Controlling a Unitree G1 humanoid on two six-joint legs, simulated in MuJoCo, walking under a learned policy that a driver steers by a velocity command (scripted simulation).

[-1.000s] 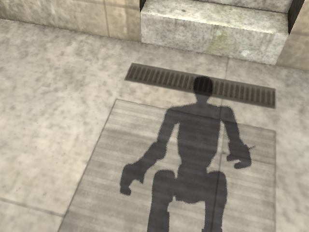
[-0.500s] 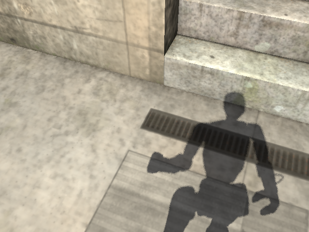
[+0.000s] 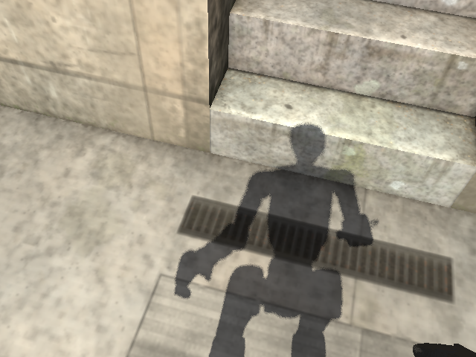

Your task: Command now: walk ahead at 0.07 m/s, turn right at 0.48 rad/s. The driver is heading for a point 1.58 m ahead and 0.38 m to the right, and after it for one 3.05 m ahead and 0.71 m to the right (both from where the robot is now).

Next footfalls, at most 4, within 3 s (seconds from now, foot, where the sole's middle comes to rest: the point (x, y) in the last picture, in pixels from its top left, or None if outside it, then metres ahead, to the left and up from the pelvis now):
0.28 right None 0.03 -0.15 -0.77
0.76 left None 0.11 0.07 -0.77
2.44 left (282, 350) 0.48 -0.10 -0.77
2.98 right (394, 295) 0.65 -0.43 -0.77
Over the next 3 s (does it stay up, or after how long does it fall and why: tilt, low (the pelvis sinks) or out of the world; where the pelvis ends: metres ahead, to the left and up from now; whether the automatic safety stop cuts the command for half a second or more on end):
stays up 0.55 -0.26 -0.01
